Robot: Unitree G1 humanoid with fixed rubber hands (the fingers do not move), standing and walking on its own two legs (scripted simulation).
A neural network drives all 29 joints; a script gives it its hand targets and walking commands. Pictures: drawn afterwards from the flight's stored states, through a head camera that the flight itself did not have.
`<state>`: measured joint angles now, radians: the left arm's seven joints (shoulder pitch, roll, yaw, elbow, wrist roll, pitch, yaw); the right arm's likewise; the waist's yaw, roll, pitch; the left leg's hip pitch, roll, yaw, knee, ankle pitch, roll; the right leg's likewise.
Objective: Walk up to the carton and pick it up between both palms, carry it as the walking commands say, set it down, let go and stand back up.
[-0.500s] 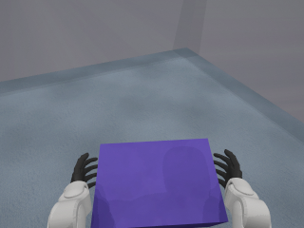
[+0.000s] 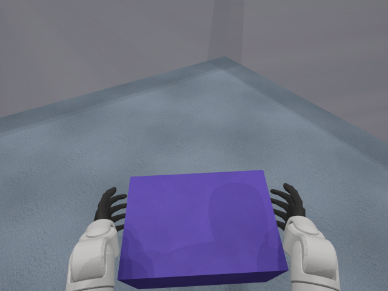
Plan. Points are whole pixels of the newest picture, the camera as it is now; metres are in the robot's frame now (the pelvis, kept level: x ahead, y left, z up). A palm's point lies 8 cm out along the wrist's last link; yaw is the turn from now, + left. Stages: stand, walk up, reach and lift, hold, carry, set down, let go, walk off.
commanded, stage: carry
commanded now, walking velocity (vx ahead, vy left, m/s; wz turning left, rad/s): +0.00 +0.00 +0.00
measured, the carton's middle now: (199, 230) +0.29 -0.01 -0.02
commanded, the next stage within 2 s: none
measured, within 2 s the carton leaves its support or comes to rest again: neither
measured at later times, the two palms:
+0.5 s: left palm (108, 220) +0.27 +0.18 +0.05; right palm (293, 217) +0.27 -0.19 +0.05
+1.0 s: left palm (101, 219) +0.28 +0.19 +0.05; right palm (285, 216) +0.27 -0.18 +0.05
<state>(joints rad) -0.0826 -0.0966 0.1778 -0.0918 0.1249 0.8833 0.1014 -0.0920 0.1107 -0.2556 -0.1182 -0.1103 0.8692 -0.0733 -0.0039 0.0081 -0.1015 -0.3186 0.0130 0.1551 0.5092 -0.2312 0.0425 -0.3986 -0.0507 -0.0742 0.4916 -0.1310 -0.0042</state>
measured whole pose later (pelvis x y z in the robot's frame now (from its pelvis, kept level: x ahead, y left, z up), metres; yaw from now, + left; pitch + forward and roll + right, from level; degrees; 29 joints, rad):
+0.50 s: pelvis +0.01 +0.00 +0.00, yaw +0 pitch +2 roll +0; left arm -0.07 -0.10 0.17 -0.12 0.13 0.88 0.09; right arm -0.07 0.12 -0.25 -0.14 -0.11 0.86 -0.07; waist -0.01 0.00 -0.10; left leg -0.31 0.02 0.15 0.53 -0.27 0.04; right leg -0.39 -0.04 -0.07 0.52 -0.17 -0.01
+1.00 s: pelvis +0.02 +0.01 +0.00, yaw +0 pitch +2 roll +1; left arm -0.08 -0.09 0.17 -0.10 0.13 0.89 0.09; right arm -0.06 0.12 -0.25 -0.12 -0.10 0.85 -0.08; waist 0.00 0.00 -0.11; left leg -0.29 0.00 0.16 0.53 -0.27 0.05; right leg -0.39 -0.07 -0.06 0.54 -0.18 0.01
